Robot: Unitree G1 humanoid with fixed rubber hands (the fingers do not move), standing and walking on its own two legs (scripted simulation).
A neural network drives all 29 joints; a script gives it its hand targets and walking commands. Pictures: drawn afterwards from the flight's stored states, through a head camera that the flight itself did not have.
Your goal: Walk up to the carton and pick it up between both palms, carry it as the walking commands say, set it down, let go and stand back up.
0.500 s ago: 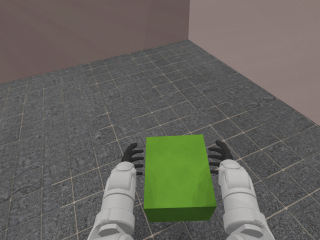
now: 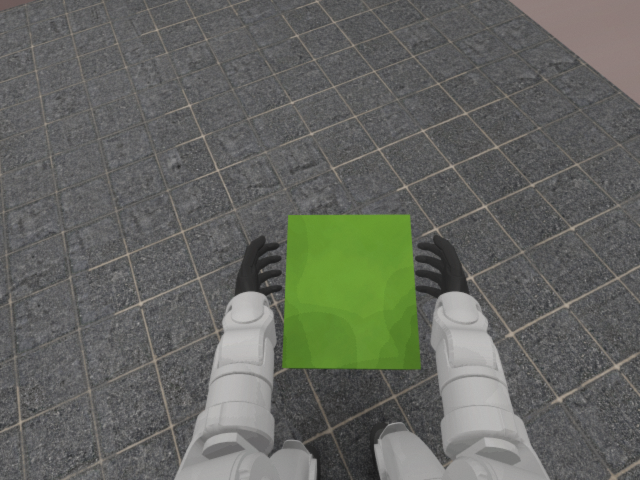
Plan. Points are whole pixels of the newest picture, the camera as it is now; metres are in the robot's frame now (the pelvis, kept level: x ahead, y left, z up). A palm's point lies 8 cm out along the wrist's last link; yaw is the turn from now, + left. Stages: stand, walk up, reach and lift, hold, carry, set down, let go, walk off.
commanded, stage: set down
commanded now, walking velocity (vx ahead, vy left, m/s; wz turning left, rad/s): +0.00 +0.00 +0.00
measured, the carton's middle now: (348, 296) +0.38 -0.03 -0.14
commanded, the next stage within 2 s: none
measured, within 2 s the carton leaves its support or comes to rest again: neither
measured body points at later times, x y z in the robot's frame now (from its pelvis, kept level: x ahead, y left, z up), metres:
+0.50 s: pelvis -0.01 +0.00 -0.07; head +0.18 -0.03 +0.33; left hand +0.41 +0.10 -0.14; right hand +0.39 -0.17 -0.14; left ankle +0.04 +0.12 -0.70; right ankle +0.08 -0.12 -0.70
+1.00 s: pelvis -0.01 +0.00 -0.15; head +0.21 -0.02 +0.24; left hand +0.43 +0.09 -0.23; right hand +0.41 -0.17 -0.23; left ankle +0.04 +0.12 -0.70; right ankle +0.08 -0.12 -0.70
